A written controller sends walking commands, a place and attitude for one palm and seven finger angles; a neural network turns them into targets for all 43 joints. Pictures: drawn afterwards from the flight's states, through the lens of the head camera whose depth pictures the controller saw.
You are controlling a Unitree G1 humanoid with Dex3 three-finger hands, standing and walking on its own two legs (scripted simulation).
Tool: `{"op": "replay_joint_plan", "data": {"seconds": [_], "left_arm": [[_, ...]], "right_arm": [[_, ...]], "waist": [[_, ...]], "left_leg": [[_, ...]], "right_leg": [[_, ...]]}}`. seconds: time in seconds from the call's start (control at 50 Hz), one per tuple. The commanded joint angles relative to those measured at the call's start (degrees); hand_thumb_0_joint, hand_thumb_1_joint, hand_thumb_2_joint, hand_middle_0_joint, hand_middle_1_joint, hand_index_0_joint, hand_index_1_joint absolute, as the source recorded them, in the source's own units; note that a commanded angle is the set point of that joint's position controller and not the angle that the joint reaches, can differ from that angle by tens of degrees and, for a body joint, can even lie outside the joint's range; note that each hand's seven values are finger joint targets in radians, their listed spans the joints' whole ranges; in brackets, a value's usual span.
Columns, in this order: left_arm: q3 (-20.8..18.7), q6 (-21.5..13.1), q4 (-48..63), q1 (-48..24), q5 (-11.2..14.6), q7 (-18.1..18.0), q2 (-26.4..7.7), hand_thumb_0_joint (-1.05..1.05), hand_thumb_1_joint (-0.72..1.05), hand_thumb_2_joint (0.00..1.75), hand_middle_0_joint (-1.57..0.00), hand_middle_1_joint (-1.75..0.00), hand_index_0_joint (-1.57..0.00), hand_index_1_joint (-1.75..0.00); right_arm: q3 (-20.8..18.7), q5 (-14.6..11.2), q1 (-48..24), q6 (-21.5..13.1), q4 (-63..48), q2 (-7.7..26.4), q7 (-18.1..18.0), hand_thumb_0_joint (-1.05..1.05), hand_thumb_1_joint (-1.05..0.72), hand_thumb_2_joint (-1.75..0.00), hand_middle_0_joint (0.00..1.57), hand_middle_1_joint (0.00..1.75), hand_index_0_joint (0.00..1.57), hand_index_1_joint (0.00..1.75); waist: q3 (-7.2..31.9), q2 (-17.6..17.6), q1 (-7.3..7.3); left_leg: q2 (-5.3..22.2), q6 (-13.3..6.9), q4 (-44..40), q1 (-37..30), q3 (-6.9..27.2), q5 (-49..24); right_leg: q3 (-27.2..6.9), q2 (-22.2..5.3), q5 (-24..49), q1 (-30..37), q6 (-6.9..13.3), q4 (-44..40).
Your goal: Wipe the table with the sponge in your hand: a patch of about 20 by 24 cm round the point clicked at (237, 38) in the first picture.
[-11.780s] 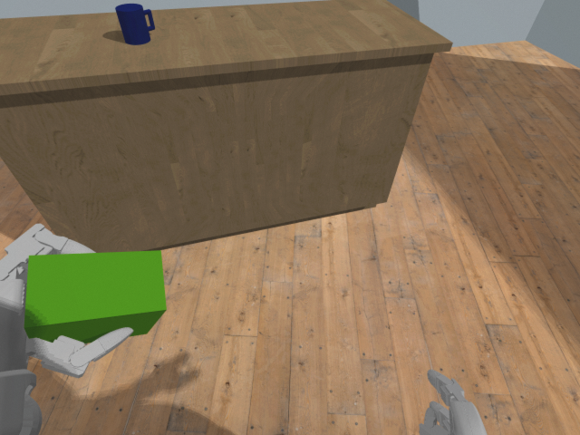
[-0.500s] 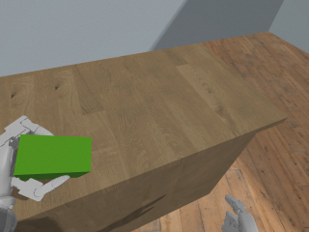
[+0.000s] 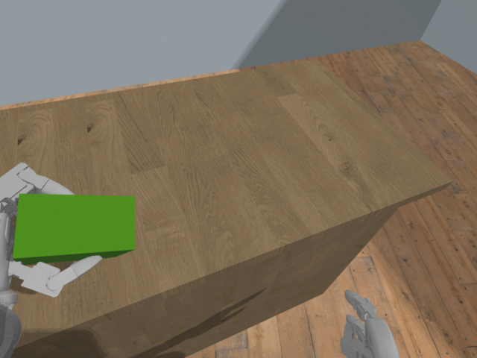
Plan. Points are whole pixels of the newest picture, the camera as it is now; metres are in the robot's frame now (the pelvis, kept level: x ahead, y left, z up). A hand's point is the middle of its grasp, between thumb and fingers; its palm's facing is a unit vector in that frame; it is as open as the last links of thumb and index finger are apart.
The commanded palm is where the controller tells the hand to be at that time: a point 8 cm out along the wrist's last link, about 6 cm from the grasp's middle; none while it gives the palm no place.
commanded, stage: look again from close up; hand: left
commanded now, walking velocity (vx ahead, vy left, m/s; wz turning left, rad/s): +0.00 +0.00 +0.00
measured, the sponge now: (92, 230) +0.23 +0.22 +0.14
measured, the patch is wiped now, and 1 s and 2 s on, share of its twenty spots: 0.00 0.00 0.00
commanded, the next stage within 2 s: come to a stop and stand still in 0.20 s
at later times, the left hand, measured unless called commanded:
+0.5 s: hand (18, 207) +0.23 +0.28 +0.19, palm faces +0.47 -0.80 -0.37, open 10.2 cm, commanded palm +0.15 +0.29 +0.17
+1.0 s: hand (68, 233) +0.22 +0.24 +0.15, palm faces +0.34 -0.87 -0.34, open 10.2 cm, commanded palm +0.16 +0.28 +0.17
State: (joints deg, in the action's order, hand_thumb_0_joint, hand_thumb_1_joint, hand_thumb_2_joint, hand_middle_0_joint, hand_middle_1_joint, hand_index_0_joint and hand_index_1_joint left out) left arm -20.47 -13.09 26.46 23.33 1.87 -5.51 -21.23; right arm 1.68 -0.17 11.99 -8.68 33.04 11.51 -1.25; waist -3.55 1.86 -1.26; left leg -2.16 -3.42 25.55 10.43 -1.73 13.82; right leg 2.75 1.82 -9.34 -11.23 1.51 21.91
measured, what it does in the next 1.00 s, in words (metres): stands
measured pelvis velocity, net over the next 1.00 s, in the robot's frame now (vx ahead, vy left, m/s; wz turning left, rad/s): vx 0.00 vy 0.00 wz -0.01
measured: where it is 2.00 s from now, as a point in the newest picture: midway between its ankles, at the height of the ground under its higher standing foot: outside the picture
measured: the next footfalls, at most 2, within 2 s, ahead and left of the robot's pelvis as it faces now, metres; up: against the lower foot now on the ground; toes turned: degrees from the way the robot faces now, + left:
none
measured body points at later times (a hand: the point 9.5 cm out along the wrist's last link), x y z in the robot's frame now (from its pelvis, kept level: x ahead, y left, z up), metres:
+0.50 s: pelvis -0.01 +0.01 +0.00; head +0.01 +0.02 +0.44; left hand +0.20 +0.32 +0.21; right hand +0.18 -0.20 -0.07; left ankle +0.00 +0.07 -0.74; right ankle +0.03 -0.10 -0.74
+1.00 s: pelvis +0.00 +0.00 +0.00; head +0.01 +0.02 +0.45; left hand +0.20 +0.28 +0.17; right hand +0.18 -0.23 -0.07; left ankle +0.00 +0.07 -0.74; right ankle +0.03 -0.10 -0.74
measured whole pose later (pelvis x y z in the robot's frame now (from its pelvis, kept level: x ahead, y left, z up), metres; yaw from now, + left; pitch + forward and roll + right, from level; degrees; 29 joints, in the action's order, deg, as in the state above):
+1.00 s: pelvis +0.00 +0.00 +0.00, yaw +0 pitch -1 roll -1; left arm -18.0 -13.9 23.6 22.8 1.1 -5.0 -19.2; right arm 1.3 -0.3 12.0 -9.4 33.7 12.0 -1.2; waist -2.2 1.3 -0.8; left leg -2.2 -3.6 26.3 11.0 -2.1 14.2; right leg 2.4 1.8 -9.8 -12.0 1.4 22.9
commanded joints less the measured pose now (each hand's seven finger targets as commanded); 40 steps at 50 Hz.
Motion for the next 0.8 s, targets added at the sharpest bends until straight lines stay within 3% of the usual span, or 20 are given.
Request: {"op": "replay_joint_plan", "data": {"seconds": [0.0, 0.06, 0.18, 0.2, 0.3, 0.32, 0.34, 0.36, 0.38, 0.4, 0.42, 0.46, 0.5, 0.54, 0.58, 0.6, 0.66, 0.7, 0.74, 0.78], "left_arm": [[-4.98, -2.93, 12.15, -1.73, 0.68, -1.15, -7.81, 0.00, 0.10, 1.30, -1.20, -1.60, -1.20, -1.60], [-4.46, -2.58, 12.30, -2.83, 0.65, -0.97, -7.70, 0.00, 0.10, 1.30, -1.20, -1.60, -1.20, -1.60], [-4.94, -2.54, 13.56, -5.06, 0.50, -1.31, -8.49, 0.00, 0.10, 1.30, -1.20, -1.60, -1.20, -1.60], [-6.36, -2.43, 14.20, -4.87, 0.39, -1.64, -9.80, 0.00, 0.10, 1.30, -1.20, -1.60, -1.20, -1.60], [-5.28, -2.60, 14.63, -5.36, 0.09, -1.83, -8.75, 0.00, 0.10, 1.30, -1.20, -1.60, -1.20, -1.60], [-36.74, -9.15, 30.14, -66.51, -10.23, -1.76, -54.18, 0.00, 0.10, 1.30, -1.20, -1.60, -1.20, -1.60], [-14.19, -6.64, -6.09, -31.62, -3.33, 1.07, -17.52, 0.00, 0.10, 1.30, -1.20, -1.60, -1.20, -1.60], [-9.93, -6.24, -1.12, -14.84, -0.48, 1.03, -13.42, 0.00, 0.10, 1.30, -1.20, -1.60, -1.20, -1.60], [-6.18, -5.58, -0.02, -12.80, 0.41, 0.98, -9.01, 0.00, 0.10, 1.30, -1.20, -1.60, -1.20, -1.60], [-0.74, -5.60, 1.95, -9.83, 1.28, 1.63, -3.01, 0.00, 0.10, 1.30, -1.20, -1.60, -1.20, -1.60], [-1.82, -5.60, 7.06, -8.22, 1.12, 1.50, -5.43, 0.00, 0.10, 1.30, -1.20, -1.60, -1.20, -1.60], [-0.47, -5.02, 9.80, -1.98, 1.13, 1.19, -4.64, 0.00, 0.10, 1.30, -1.20, -1.60, -1.20, -1.60], [-2.91, -4.05, 8.48, 2.52, 1.47, 0.20, -5.93, 0.00, 0.10, 1.30, -1.20, -1.60, -1.20, -1.60], [-6.63, -3.92, 7.64, 0.49, 1.47, -0.59, -9.47, 0.00, 0.10, 1.30, -1.20, -1.60, -1.20, -1.60], [-9.71, -4.08, 5.77, -2.13, 1.84, -0.87, -11.60, 0.00, 0.10, 1.30, -1.20, -1.60, -1.20, -1.60], [-12.24, -4.26, 8.34, -4.72, 1.73, -1.25, -14.54, 0.00, 0.10, 1.30, -1.20, -1.60, -1.20, -1.60], [-9.12, -5.16, 8.60, -10.45, 1.17, -1.06, -12.05, 0.00, 0.10, 1.30, -1.20, -1.60, -1.20, -1.60], [-6.41, -5.70, 10.47, -12.86, 0.58, -0.82, -9.82, 0.00, 0.10, 1.30, -1.20, -1.60, -1.20, -1.60], [-3.26, -5.89, 9.55, -12.39, 0.00, -0.78, -7.03, 0.00, 0.10, 1.30, -1.20, -1.60, -1.20, -1.60], [-1.51, -5.64, 9.16, -10.79, -0.32, -0.82, -5.58, 0.00, 0.10, 1.30, -1.20, -1.60, -1.20, -1.60]], "right_arm": [[-3.25, -0.58, -5.55, -3.12, -8.92, 7.43, -0.15, 0.00, -0.90, -0.90, 0.20, 0.30, 0.20, 0.30], [-3.75, -0.52, -4.89, -2.38, -9.01, 7.89, -0.31, 0.00, -0.90, -0.90, 0.20, 0.30, 0.20, 0.30], [-3.58, -0.54, -5.35, -1.93, -9.44, 7.37, -0.69, 0.00, -0.90, -0.90, 0.20, 0.30, 0.20, 0.30], [-3.33, -0.67, -6.39, -2.04, -9.35, 7.13, -0.79, 0.00, -0.90, -0.90, 0.20, 0.30, 0.20, 0.30], [-3.42, -0.60, -6.15, -2.29, -9.33, 7.24, -0.75, 0.00, -0.90, -0.90, 0.20, 0.30, 0.20, 0.30], [-2.40, 3.10, 2.57, -4.82, -8.09, 9.31, -0.36, 0.00, -0.90, -0.90, 0.20, 0.30, 0.20, 0.30], [-0.53, 0.77, -3.64, -4.87, -5.17, 1.43, -0.06, 0.00, -0.90, -0.90, 0.20, 0.30, 0.20, 0.30], [-3.36, 0.44, -2.76, -5.34, -7.94, 5.72, -0.25, 0.00, -0.90, -0.90, 0.20, 0.30, 0.20, 0.30], [-3.97, -0.06, -1.20, -5.08, -7.83, 7.47, 0.32, 0.00, -0.90, -0.90, 0.20, 0.30, 0.20, 0.30], [-4.02, -0.97, -3.31, -5.29, -8.18, 6.23, 1.34, 0.00, -0.90, -0.90, 0.20, 0.30, 0.20, 0.30], [-4.73, -0.28, -1.88, -4.71, -8.39, 8.10, 2.09, 0.00, -0.90, -0.90, 0.20, 0.30, 0.20, 0.30], [-4.36, -0.43, -3.26, -3.82, -9.55, 7.71, 3.01, 0.00, -0.90, -0.90, 0.20, 0.30, 0.20, 0.30], [-3.60, -1.20, -5.43, -3.21, -9.77, 6.99, 2.91, 0.00, -0.90, -0.90, 0.20, 0.30, 0.20, 0.30], [-3.93, -0.98, -5.20, -2.51, -10.45, 7.61, 1.54, 0.00, -0.90, -0.90, 0.20, 0.30, 0.20, 0.30], [-3.83, -0.85, -5.64, -2.22, -10.42, 7.37, -0.01, 0.00, -0.90, -0.90, 0.20, 0.30, 0.20, 0.30], [-3.55, -0.91, -6.68, -1.93, -10.29, 7.54, -0.45, 0.00, -0.90, -0.90, 0.20, 0.30, 0.20, 0.30], [-3.00, -0.59, -6.15, -2.41, -9.71, 6.81, -1.34, 0.00, -0.90, -0.90, 0.20, 0.30, 0.20, 0.30], [-2.59, -0.71, -6.67, -3.44, -9.23, 6.54, -1.15, 0.00, -0.90, -0.90, 0.20, 0.30, 0.20, 0.30], [-2.72, -0.60, -4.97, -4.23, -8.51, 6.81, -0.99, 0.00, -0.90, -0.90, 0.20, 0.30, 0.20, 0.30], [-2.97, -0.55, -4.24, -4.86, -8.08, 7.13, -0.57, 0.00, -0.90, -0.90, 0.20, 0.30, 0.20, 0.30]], "waist": [[10.90, -4.52, -0.30], [9.73, -4.39, -0.19], [7.96, -4.45, -0.38], [8.30, -5.13, -0.45], [7.76, -7.16, -0.37], [2.79, -5.11, -0.22], [14.69, -4.44, -0.90], [11.51, -7.43, -1.92], [14.37, -11.66, -0.47], [15.90, -16.89, -0.45], [15.75, -17.33, -0.47], [12.63, -10.91, -1.15], [11.03, -2.17, -1.43], [9.19, 6.86, -0.99], [6.52, 9.84, -0.55], [5.69, 5.62, -0.32], [4.46, -6.12, -0.09], [4.44, -10.70, -0.06], [5.58, -10.94, -0.23], [6.41, -8.14, -0.42]], "left_leg": [[5.93, 3.79, -4.38, 0.15, 6.11, -17.00], [6.68, 4.42, -4.95, 1.15, 6.54, -17.85], [6.77, 3.76, -6.64, 4.02, 6.94, -9.17], [6.44, 3.61, -6.63, 3.00, 6.65, -8.53], [6.40, 3.42, -7.79, 4.25, 7.19, -4.67], [7.55, 0.41, 0.19, 12.77, 5.20, -13.09], [5.00, 1.72, -2.73, 0.73, 7.50, -18.79], [6.19, 3.52, -2.00, -2.10, 6.36, -20.25], [6.05, 4.44, -2.85, -2.06, 6.79, -20.34], [6.93, 5.14, -2.37, -6.34, 5.93, -26.38], [9.03, 4.87, -2.83, -5.16, 7.29, -28.78], [10.24, 3.26, -4.49, 2.25, 8.02, -21.02], [8.98, 2.62, -5.33, 7.43, 6.78, -11.04], [7.74, 2.79, -5.53, 9.96, 7.65, -2.05], [6.11, 2.17, -5.23, 8.94, 7.69, 4.31], [5.84, 1.87, -5.21, 7.27, 7.10, 5.42], [6.03, 0.76, -7.15, 9.23, 7.54, 11.41], [6.09, 0.55, -7.73, 8.48, 6.85, 11.84], [5.95, 0.69, -7.80, 8.79, 6.97, 10.96], [5.56, 1.05, -7.03, 7.63, 6.58, 6.94]], "right_leg": [[-4.72, -4.30, 12.85, 8.36, -0.11, 0.88], [-4.00, -4.38, 11.91, 8.52, -0.25, 1.42], [-4.47, -4.76, 7.44, 9.17, -0.28, 0.50], [-4.88, -4.45, 7.12, 8.46, -0.37, 0.31], [-5.00, -4.24, 5.14, 8.93, -0.17, 0.20], [-4.99, -3.69, 6.05, 2.39, -1.61, 1.25], [-4.86, -7.19, 5.90, 0.37, 2.51, 2.31], [-9.84, -6.04, 11.41, 3.33, 2.41, 0.09], [-8.93, -6.13, 10.31, 6.35, 2.43, 2.29], [-5.64, -5.02, 8.32, 3.21, 1.73, 5.86], [-4.20, -4.62, 3.89, 2.89, 1.03, 7.24], [-3.46, -4.42, 1.15, 5.25, 0.23, 6.72], [-3.17, -4.13, 3.28, 8.53, -0.52, 5.82], [-4.45, -5.24, 0.68, 7.99, -0.48, 2.41], [-7.49, -6.29, -6.93, 3.06, -0.21, -1.95], [-8.15, -6.09, -9.53, 0.35, -0.05, -2.73], [-8.85, -6.08, -12.97, 1.00, 0.18, -3.15], [-8.17, -5.08, -10.43, 1.66, 0.22, -2.30], [-7.53, -4.86, -8.46, 4.18, 0.24, -1.54], [-7.52, -4.70, -5.72, 5.07, 0.20, -1.82]]}}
